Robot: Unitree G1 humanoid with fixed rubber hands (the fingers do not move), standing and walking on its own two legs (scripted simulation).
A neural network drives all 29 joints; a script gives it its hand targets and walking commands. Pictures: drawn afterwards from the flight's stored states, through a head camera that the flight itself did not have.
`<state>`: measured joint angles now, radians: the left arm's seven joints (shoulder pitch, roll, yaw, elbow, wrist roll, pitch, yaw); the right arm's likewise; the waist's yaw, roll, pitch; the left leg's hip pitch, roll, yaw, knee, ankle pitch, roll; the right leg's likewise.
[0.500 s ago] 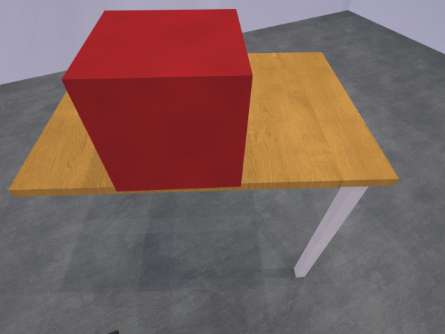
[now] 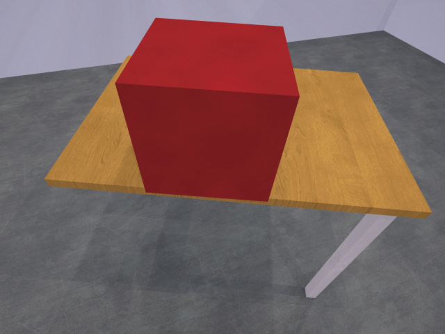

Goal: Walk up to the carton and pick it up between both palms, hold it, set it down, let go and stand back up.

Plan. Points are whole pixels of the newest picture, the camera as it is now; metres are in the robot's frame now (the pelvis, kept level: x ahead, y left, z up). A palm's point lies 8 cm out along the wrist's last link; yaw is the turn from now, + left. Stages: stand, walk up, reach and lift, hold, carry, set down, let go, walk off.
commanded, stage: walk up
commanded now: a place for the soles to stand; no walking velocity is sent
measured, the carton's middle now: (212, 111) +0.54 +0.04 +0.12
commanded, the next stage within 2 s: none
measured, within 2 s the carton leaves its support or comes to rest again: neither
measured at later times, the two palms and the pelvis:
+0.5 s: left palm out of the picture +0.05 +0.26 -0.15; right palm out of the picture +0.08 -0.24 -0.13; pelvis +0.02 +0.00 -0.02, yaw +4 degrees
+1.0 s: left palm out of the picture +0.02 +0.22 -0.13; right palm (341, 330) +0.17 -0.23 -0.12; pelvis +0.03 -0.02 +0.01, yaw +9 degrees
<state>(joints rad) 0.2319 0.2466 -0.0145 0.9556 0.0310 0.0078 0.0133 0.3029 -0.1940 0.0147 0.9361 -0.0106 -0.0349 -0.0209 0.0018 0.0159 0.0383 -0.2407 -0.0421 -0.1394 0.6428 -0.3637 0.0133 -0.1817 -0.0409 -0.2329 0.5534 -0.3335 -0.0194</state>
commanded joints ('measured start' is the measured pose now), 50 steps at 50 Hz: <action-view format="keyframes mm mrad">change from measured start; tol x16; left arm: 1 10 121 16 -57 -4 -1 4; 50 85 113 16 8 -37 -27 -1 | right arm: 1 54 -163 -31 -57 4 -4 -11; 25 184 -223 -65 -80 12 3 -35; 30 -68 -174 -37 -139 -12 3 -22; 50 -128 -135 -4 7 -3 13 -17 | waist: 1 3 9 14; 28 22 184 37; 32 55 -53 -165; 37 -28 -143 7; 50 5 1 7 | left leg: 1 -193 89 -131 -86 356 61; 18 -201 55 -25 75 336 30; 25 17 263 -655 -293 415 214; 30 -2 123 -245 -5 793 92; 34 -146 -9 14 145 -245 -36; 40 99 85 -45 -108 577 16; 44 -17 83 -18 -125 303 25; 50 68 98 -25 -191 412 25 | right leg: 1 110 -97 143 -82 109 -53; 18 159 -255 143 -33 311 -134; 25 -275 24 184 279 -378 28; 28 -242 -29 236 88 -132 15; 32 323 -259 471 -161 694 -114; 38 -11 -141 252 -132 582 -108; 50 27 -108 312 -206 366 -44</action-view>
